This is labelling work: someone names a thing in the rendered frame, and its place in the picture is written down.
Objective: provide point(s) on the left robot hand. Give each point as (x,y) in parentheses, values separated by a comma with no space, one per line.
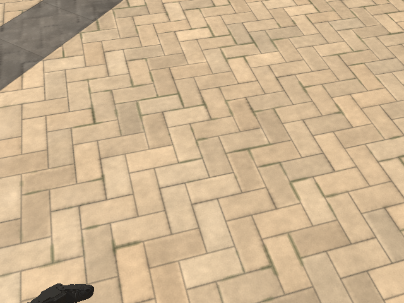
(59,293)

